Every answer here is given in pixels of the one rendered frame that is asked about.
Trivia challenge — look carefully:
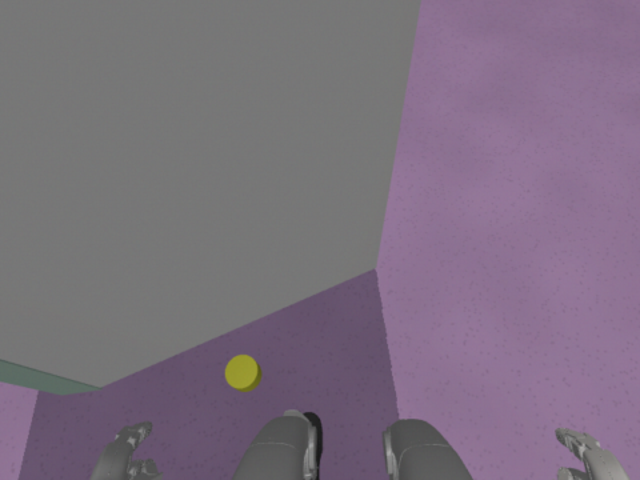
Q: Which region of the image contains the left robot hand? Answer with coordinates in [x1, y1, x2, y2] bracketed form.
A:
[90, 421, 163, 480]

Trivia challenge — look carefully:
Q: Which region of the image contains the tin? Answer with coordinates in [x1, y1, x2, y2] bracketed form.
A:
[225, 355, 262, 392]

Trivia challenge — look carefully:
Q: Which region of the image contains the left robot foot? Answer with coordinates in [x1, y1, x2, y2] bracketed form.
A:
[303, 412, 323, 480]

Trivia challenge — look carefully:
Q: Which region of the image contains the right robot hand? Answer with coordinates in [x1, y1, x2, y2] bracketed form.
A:
[553, 428, 631, 480]

